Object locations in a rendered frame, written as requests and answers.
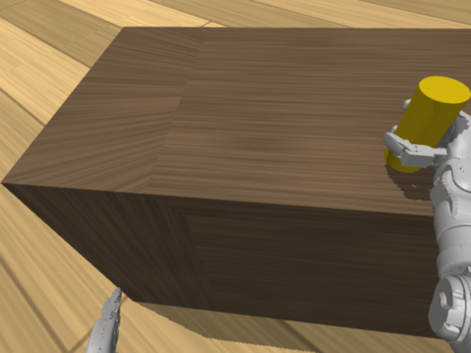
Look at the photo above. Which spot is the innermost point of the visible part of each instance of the right robot hand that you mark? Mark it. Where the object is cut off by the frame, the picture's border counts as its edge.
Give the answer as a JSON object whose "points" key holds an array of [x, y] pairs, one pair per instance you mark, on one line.
{"points": [[456, 143]]}

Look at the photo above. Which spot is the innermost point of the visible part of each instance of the left robot hand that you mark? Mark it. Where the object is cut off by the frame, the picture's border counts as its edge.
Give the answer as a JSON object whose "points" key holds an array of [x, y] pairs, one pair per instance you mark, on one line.
{"points": [[104, 335]]}

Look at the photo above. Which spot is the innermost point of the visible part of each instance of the can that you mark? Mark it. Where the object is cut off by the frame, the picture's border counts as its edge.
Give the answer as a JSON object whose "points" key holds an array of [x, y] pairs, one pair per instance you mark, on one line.
{"points": [[433, 108]]}

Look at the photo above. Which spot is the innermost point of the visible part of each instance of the right robot arm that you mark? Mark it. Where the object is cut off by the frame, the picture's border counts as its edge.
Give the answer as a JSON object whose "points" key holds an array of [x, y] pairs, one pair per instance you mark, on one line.
{"points": [[450, 312]]}

